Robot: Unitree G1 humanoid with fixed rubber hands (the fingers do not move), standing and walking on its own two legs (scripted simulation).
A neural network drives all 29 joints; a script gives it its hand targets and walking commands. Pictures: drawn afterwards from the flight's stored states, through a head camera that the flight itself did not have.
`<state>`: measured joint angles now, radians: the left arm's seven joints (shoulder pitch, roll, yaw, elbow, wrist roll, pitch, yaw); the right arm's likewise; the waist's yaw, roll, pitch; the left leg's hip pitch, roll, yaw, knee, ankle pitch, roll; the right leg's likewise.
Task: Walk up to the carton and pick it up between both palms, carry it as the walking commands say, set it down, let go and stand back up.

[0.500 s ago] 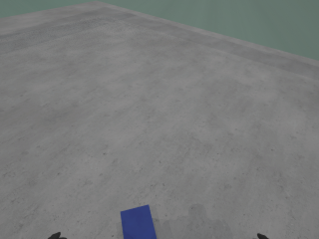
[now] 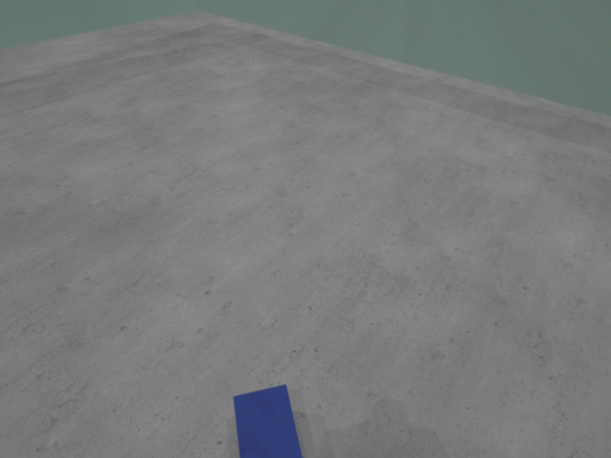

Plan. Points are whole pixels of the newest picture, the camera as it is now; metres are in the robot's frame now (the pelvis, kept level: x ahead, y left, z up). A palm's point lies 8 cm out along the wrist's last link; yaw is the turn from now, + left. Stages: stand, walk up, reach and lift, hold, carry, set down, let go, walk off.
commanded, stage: stand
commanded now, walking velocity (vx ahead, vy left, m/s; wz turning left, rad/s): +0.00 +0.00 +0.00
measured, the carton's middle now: (267, 440) +0.39 +0.09 -0.69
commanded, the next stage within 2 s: none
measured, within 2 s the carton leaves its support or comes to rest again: neither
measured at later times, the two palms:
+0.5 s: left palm out of the picture +0.04 +0.28 -0.12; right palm out of the picture +0.02 -0.30 -0.11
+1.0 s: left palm out of the picture +0.04 +0.28 -0.12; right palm out of the picture +0.05 -0.30 -0.11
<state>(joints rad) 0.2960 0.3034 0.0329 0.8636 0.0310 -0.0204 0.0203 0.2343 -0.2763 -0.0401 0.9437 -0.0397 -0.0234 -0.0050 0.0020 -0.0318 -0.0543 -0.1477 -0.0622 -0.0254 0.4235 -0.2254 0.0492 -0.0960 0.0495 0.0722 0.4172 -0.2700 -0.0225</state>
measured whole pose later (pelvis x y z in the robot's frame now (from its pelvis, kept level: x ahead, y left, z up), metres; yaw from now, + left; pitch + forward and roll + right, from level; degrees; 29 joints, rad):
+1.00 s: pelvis -0.02 -0.01 +0.00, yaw +1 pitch -3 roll +0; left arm 0.19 0.35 0.00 1.04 0.01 -0.02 0.01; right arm 0.16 -0.32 0.00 1.09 -0.01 -0.03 -0.01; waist 0.00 -0.02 0.03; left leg -0.15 -0.05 -0.06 0.37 -0.17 0.03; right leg -0.08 0.06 0.05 0.34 -0.20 -0.03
